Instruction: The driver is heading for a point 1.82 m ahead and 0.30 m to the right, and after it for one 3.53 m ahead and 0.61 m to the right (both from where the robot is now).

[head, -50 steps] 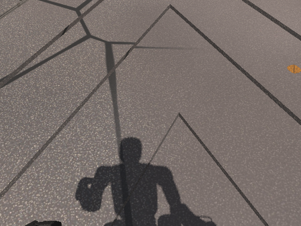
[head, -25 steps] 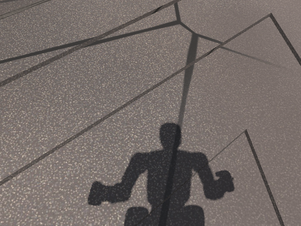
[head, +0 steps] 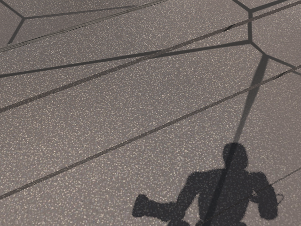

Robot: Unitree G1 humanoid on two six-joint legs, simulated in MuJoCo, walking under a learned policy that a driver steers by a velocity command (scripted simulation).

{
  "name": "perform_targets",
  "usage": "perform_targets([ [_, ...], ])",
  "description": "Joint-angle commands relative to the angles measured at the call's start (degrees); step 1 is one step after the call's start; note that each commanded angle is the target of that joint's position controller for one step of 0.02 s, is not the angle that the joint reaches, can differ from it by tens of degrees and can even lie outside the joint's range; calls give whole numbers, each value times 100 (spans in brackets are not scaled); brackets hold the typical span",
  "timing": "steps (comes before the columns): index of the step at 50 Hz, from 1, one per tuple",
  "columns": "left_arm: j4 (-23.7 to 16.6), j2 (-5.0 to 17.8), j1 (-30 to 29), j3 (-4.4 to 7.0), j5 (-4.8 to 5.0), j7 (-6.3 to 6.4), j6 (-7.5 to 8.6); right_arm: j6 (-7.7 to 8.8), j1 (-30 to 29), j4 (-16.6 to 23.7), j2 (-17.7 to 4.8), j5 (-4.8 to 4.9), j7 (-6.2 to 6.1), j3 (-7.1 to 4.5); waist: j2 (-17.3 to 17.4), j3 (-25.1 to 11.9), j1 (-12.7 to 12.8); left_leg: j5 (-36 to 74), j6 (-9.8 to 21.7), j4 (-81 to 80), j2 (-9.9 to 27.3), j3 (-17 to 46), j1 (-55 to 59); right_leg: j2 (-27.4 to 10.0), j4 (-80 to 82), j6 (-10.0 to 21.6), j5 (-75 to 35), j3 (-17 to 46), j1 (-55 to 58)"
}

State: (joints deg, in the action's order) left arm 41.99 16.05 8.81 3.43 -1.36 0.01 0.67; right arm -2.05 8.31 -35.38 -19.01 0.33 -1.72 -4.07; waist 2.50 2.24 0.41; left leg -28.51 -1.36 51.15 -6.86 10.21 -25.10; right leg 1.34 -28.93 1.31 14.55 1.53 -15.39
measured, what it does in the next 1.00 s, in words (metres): steps on the spot: left foot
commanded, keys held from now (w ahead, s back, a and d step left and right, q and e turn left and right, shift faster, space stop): no key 0.68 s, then w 0.32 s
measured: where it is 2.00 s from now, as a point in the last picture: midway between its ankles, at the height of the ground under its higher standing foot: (166, 207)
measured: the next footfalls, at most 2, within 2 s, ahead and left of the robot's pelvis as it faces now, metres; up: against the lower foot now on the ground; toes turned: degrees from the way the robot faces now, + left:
left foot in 0.24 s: +0.02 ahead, +0.15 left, +0.00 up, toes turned -2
left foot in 1.36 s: +0.42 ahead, +0.14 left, +0.03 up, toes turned +3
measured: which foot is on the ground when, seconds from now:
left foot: up 0.00-0.22, down 0.24-0.92, up 0.94-1.00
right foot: down 0.00-1.00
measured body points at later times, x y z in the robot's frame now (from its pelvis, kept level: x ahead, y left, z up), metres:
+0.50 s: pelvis +0.00 +0.03 +0.00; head +0.00 +0.04 +0.45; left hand +0.10 +0.30 -0.12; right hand +0.14 -0.22 -0.11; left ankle -0.02 +0.15 -0.74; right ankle +0.01 -0.11 -0.74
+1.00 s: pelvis +0.05 +0.00 +0.00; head +0.06 -0.02 +0.45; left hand +0.08 +0.27 -0.12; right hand +0.14 -0.27 -0.14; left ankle -0.02 +0.14 -0.68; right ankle +0.02 -0.09 -0.74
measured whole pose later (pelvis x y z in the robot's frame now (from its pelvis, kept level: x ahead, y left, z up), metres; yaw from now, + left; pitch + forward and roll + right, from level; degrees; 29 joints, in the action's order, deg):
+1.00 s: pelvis +0.05 +0.00 +0.00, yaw +1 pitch +0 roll +1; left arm 54.1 14.9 19.2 2.7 0.6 -0.9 6.1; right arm 2.6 16.4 -48.5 -15.8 1.9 -1.1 -2.8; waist 1.9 0.0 1.3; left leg -25.7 1.7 54.0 -1.0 3.7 -18.0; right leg 1.0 -29.4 3.1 18.8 -2.1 -10.6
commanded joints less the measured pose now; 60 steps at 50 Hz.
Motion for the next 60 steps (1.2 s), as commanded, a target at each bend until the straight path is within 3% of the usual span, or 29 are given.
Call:
perform_targets([
  [1,-488,772,-507,161,126,72,114,11,332,156,-772,-9,-73,-314,-908,-363,-199,-43,-291,1505,244,161,-644,-1680,1019,1149,-1867,1629,663],
  [4,-402,577,-395,68,109,105,61,-9,213,136,-295,28,-47,-148,-1057,-455,-127,292,-457,665,365,-221,-214,-1285,950,1069,-2253,966,784],
  [7,-326,733,-195,109,116,108,-25,22,-82,192,-44,9,-8,-4,-1349,-571,115,205,-479,-913,644,-720,506,-1225,830,1063,-2352,836,899],
  [9,-267,865,-38,131,160,100,-79,36,40,82,-195,56,5,-47,-1353,-590,140,688,-416,-1839,604,-880,896,-1293,705,1081,-2390,967,938],
  [11,-178,768,82,76,241,84,-64,57,318,-110,-243,4,16,-53,-1164,-520,-22,2011,-183,-3314,595,-887,1672,-1181,594,809,-2255,914,664],
  [12,-136,686,249,30,188,57,15,61,331,-79,-457,-53,-14,-73,-872,-636,40,2710,-6,-3288,926,-463,2231,-1107,560,483,-1867,867,323],
  [13,-183,585,361,-15,20,-18,123,43,386,-51,-853,-101,-66,-146,-44,-840,252,3983,246,-2759,1464,-16,2623,-741,264,169,-1247,457,-9],
  [14,-152,364,314,-68,6,-23,160,48,209,-164,-579,-128,-8,-93,567,-874,314,3000,537,-2706,1436,-30,1948,-409,400,-139,-374,23,365],
  [15,-125,533,-12,-53,-14,-12,151,83,66,-84,-268,-136,55,-21,307,-637,124,2318,532,-2827,1262,-69,1666,-368,301,-307,-377,-30,459],
  [16,-116,534,-144,-42,14,2,126,120,90,-145,-169,-179,66,17,207,-525,74,2014,447,-2894,1197,-99,1503,-356,267,-327,-470,-47,467],
  [18,-64,538,-75,-40,54,52,33,205,118,-211,-249,-157,78,18,212,-224,84,1949,352,-2913,1110,-147,1259,-371,259,-282,-617,-15,424],
  [21,52,510,24,-40,69,93,5,264,230,-311,-172,-134,59,66,172,-135,92,1908,310,-2879,1057,-188,1146,-389,273,-266,-664,4,455],
  [34,643,540,241,-12,106,206,-21,322,312,-746,-60,-101,57,121,-181,-187,73,2126,318,-2807,899,-336,1235,-425,316,-369,-886,27,572],
  [36,776,476,353,-20,139,225,-38,282,460,-887,-137,-64,32,85,-19,-230,27,608,439,-2985,837,-300,1254,-163,69,-332,261,-273,424],
  [37,774,460,310,-16,171,231,-23,257,529,-911,-294,-31,23,31,191,-39,-50,-542,616,-3202,976,-25,1150,-5,-265,-288,912,-460,72],
  [39,608,378,59,-31,229,207,107,290,757,-958,-532,14,26,-34,770,431,-208,-1973,1138,-3916,1760,1140,1072,42,-1083,-161,1240,-552,-787],
  [41,513,400,-30,-13,317,126,296,407,796,-1017,-558,63,22,-53,918,736,-192,-1736,1457,-4173,2246,1809,1011,-276,-1516,105,1347,-180,-1161],
  [43,622,367,273,-16,357,2,453,451,474,-956,-461,127,35,-33,795,620,61,-966,1310,-3964,2130,1381,1084,-377,-719,354,1280,-185,-718],
  [44,875,366,776,12,338,-38,503,431,151,-881,-436,160,45,-22,625,412,347,-487,1096,-3716,1798,841,668,-224,39,397,480,-386,341],
  [45,1162,448,1290,76,266,-56,509,430,26,-834,-286,110,46,14,365,179,526,84,877,-3145,1407,327,284,-95,225,307,-74,-352,1257],
  [46,1320,762,1925,166,217,-47,523,465,-127,-718,98,43,55,125,-596,-70,714,572,487,-1638,816,-493,-303,-906,870,508,525,924,1952],
  [47,1342,1450,2365,308,207,-112,558,565,-203,-432,120,73,7,122,-2052,-142,768,-145,191,-20,235,-944,-1403,-2131,1829,1314,1182,3412,2466],
  [48,1236,1089,2012,176,141,-124,608,645,-55,-487,-206,183,8,32,-1461,65,545,-508,244,1036,520,-417,-1882,-2456,1998,1607,1527,3942,2275],
  [49,1106,781,1630,90,169,-100,634,710,113,-586,-249,238,69,18,-1053,380,352,65,368,1371,807,-303,-2174,-2269,1947,1456,1481,3348,2178],
  [51,1014,656,1367,33,180,-103,608,778,39,-675,-212,152,128,-5,-713,432,272,1044,479,1249,1144,-531,-2384,-1869,2016,1085,714,2358,2239],
  [53,1070,384,1545,-73,136,-102,534,772,-80,-672,-114,81,227,-16,-831,243,285,1585,419,965,1240,-762,-2058,-1489,2037,868,-732,1480,2183],
  [56,1157,488,1833,-80,144,-24,431,708,-321,-597,157,51,303,57,-761,159,327,1964,172,510,1182,-1086,-1988,-1321,2045,926,-2045,814,2096],
  [60,1149,592,1914,-90,143,74,311,698,-1190,-265,352,86,359,195,-743,503,487,2498,59,-719,1075,-1297,-1771,-1257,2280,888,-1978,461,1596],
])
Keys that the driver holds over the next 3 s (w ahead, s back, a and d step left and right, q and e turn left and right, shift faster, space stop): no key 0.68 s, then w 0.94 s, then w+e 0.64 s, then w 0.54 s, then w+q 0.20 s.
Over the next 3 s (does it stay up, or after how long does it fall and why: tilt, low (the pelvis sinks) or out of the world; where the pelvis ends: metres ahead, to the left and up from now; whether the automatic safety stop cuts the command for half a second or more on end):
stays up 1.06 -0.23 0.04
